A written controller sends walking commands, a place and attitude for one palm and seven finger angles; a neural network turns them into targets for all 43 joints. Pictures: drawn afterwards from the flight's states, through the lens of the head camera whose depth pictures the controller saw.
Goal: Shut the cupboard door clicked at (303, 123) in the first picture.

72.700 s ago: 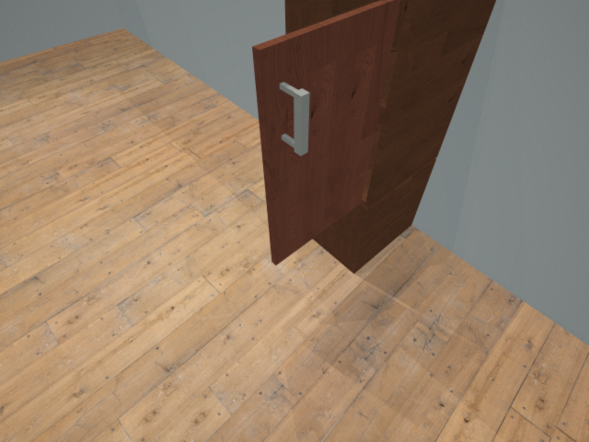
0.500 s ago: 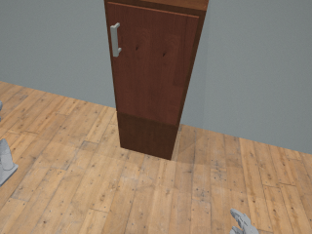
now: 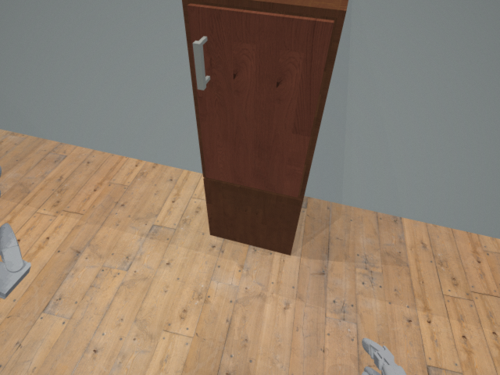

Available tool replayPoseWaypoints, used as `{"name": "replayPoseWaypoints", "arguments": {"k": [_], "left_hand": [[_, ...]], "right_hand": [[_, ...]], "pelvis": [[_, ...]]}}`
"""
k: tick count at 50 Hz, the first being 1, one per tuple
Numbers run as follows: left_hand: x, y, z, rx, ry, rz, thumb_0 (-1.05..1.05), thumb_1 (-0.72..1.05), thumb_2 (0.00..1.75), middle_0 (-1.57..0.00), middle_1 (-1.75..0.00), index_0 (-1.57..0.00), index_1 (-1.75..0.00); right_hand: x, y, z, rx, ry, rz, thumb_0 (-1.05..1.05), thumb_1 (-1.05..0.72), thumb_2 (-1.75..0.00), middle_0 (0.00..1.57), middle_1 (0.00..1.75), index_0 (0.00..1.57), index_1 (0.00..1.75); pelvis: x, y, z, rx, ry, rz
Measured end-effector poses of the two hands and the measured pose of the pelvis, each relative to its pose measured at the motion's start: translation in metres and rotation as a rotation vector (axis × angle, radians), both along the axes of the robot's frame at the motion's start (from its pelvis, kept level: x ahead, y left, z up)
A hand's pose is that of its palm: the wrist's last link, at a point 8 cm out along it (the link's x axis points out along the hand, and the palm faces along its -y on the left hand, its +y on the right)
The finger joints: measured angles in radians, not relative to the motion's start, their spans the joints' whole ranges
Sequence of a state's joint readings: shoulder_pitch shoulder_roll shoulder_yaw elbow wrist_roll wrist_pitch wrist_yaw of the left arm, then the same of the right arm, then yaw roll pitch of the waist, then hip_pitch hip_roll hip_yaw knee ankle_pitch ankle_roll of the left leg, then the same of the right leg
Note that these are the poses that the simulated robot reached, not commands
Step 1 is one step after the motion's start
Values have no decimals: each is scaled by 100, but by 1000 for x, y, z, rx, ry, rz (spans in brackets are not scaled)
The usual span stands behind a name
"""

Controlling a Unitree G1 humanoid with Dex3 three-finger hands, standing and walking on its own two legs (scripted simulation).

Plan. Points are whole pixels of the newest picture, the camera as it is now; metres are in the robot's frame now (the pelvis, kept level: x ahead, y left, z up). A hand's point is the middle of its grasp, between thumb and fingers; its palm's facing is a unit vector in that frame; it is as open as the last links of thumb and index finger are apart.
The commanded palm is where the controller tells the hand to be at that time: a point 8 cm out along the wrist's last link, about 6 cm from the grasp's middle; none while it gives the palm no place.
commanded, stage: stop stepping back and stand still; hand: left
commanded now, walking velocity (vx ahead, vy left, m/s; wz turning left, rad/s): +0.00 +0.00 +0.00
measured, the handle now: (202, 63) +0.84 +0.17 +0.12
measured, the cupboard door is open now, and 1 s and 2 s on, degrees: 0 0 0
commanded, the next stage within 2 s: let the arm hang, fingers relaxed in 0.38 s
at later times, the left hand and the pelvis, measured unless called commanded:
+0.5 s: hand (30, 258) +0.22 +0.28 +0.16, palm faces +0.40 -0.80 -0.46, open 7.4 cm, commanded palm none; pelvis +0.01 +0.01 +0.01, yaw +0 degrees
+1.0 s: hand out of the picture -0.09 +0.18 -0.17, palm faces +0.05 -0.98 -0.18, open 7.2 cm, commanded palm none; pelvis -0.02 +0.01 +0.01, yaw +1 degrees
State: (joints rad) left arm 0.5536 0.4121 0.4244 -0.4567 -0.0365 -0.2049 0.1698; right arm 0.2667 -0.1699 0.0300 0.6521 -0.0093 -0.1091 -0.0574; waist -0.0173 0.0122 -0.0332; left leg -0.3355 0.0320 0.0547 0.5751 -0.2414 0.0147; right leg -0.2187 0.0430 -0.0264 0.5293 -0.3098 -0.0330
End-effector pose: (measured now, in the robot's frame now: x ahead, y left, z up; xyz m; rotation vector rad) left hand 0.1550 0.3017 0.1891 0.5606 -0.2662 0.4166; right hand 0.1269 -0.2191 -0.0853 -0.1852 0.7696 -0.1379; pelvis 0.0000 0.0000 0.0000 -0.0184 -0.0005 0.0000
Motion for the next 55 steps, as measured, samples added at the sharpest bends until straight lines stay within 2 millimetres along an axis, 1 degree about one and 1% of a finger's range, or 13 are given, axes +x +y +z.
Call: {"name": "replayPoseWaypoints", "arguments": {"k": [6, 15, 24, 26, 29, 31, 34, 36, 38, 42, 47, 51, 55], "left_hand": [[9, 7, -10, -46, 38, 15, 1, 88, 90, -22, -30, -22, -30], [26, 11, -8, -57, 32, -13, 2, 89, 90, -22, -30, -21, -30], [19, 11, -6, -42, 54, -20, 1, 89, 90, -22, -30, -22, -30], [24, 15, -31, -55, 147, -24, 1, 89, 90, -21, -30, -21, -30], [29, 19, -115, -183, 494, 16, 0, 89, 90, -21, -30, -21, -30], [14, 11, -177, -278, 751, 43, 0, 90, 90, -20, -30, -20, -30], [-30, -17, -255, -413, 1081, 64, 1, 90, 90, -20, -30, -20, -30], [-67, -41, -293, -499, 1258, 67, 1, 90, 90, -20, -30, -20, -30], [-105, -65, -318, -585, 1396, 77, 1, 91, 90, -20, -30, -20, -30], [-167, -68, -334, -667, 1540, 190, 0, 99, 90, -21, -30, -21, -30], [-226, -69, -331, -706, 1678, 276, 0, 96, 90, -21, -30, -21, -30], [-252, -69, -325, -709, 1736, 322, 0, 94, 90, -21, -30, -21, -30], [-259, -69, -322, -705, 1741, 337, 1, 92, 90, -20, -30, -20, -30]], "right_hand": [[20, 3, 2, -18, 31, 11, 1, -90, -90, 20, 30, 21, 30], [49, 1, 25, -46, -65, 3, 1, -90, -90, 20, 30, 21, 30], [45, -1, 28, -49, -64, -5, 1, -90, -90, 20, 30, 21, 30], [43, -3, 18, -29, -51, 42, 1, -90, -90, 20, 30, 21, 30], [34, -10, -5, -23, 35, 83, 1, -90, -90, 20, 30, 21, 30], [21, -15, -17, -23, 93, 71, 1, -90, -90, 20, 30, 21, 30], [-8, -21, -25, -28, 184, 32, 1, -90, -90, 20, 30, 21, 30], [-33, -23, -29, -36, 263, 8, 1, -91, -90, 20, 30, 21, 30], [-60, -24, -31, -44, 354, -14, 1, -91, -90, 20, 30, 21, 30], [-115, -20, -35, -46, 542, -49, 1, -91, -90, 20, 30, 20, 30], [-166, -7, -40, -13, 691, -90, 1, -91, -90, 20, 30, 20, 30], [-187, 8, -46, 29, 736, -109, 1, -91, -90, 20, 30, 20, 30], [-194, 23, -52, 70, 738, -114, 0, -91, -90, 20, 30, 20, 30]], "pelvis": [[13, 7, 3, 7, 0, -5], [18, 11, 6, 7, 7, -11], [15, 12, 8, 3, 15, -10], [11, 14, 5, 0, 20, 6], [3, 19, 1, 3, 19, 15], [-2, 20, -1, 8, 12, 14], [-7, 18, -1, 15, -2, 10], [-9, 15, 0, 17, -11, 9], [-11, 13, 2, 15, -17, 9], [-13, 8, 5, 5, -21, 18], [-15, 10, 8, -2, -25, 21], [-17, 13, 9, -1, -29, 18], [-19, 16, 9, 2, -30, 14]]}}
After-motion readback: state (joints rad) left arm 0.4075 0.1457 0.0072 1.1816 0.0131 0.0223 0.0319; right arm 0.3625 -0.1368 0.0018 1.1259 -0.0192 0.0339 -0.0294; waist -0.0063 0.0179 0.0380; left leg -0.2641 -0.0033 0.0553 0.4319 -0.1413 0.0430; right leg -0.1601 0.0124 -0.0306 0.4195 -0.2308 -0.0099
